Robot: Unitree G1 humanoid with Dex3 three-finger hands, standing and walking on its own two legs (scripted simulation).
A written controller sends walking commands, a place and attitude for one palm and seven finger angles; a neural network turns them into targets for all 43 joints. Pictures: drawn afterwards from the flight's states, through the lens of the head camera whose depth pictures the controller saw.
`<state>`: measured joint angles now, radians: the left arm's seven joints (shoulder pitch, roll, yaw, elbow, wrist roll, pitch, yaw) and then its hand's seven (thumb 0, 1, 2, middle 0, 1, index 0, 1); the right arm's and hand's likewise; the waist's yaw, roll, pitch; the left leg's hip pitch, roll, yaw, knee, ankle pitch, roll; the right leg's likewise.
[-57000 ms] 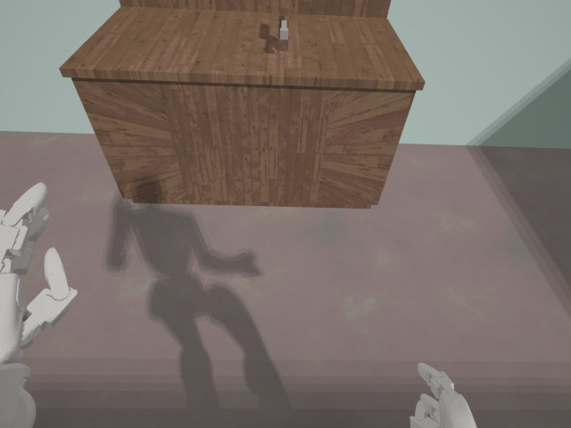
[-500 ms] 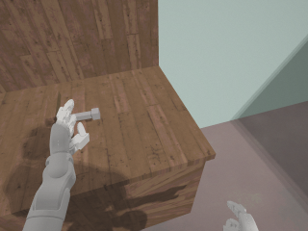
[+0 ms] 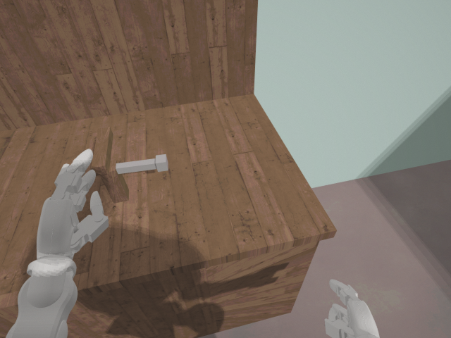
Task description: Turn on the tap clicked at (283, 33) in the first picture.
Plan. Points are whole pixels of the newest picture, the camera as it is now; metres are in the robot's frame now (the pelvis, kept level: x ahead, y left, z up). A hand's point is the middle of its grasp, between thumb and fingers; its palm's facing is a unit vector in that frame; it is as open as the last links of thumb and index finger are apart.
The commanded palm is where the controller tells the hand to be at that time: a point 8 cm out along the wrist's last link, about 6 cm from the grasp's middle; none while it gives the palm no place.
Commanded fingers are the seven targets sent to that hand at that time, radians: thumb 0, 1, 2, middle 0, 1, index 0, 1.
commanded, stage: draw the hand back beside the body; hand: left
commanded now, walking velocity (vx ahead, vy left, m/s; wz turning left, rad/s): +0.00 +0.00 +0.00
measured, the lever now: (161, 162) +0.47 +0.21 +0.04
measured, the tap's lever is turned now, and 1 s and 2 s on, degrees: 86 86 86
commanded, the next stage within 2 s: step back with the hand held close in 0.64 s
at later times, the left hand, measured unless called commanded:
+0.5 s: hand (53, 242) +0.19 +0.26 +0.15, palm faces +0.42 -0.84 -0.35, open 7.4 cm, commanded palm +0.16 +0.30 +0.16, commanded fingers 0.00 0.90 0.90 -0.20 -0.30 -0.20 -0.30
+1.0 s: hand (51, 242) +0.19 +0.26 +0.16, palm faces +0.37 -0.84 -0.40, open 7.4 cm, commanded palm +0.14 +0.30 +0.17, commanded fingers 0.00 0.90 0.90 -0.20 -0.30 -0.20 -0.30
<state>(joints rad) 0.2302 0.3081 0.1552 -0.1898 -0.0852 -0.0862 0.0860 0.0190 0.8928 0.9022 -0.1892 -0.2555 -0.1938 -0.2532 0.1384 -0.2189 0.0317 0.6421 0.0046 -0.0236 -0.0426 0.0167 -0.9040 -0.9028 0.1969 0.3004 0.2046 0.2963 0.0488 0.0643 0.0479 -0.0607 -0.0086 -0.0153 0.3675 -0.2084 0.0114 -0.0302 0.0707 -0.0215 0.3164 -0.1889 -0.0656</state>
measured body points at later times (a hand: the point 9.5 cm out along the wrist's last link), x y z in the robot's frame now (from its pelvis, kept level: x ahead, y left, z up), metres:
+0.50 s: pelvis +0.00 +0.01 +0.00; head -0.01 -0.01 +0.45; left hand +0.16 +0.30 +0.17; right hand +0.21 -0.20 -0.09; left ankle +0.00 +0.11 -0.75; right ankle +0.00 -0.08 -0.75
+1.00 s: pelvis -0.02 +0.02 +0.00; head -0.03 +0.00 +0.45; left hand +0.16 +0.30 +0.18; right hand +0.18 -0.21 -0.08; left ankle +0.00 +0.11 -0.75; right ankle +0.00 -0.08 -0.75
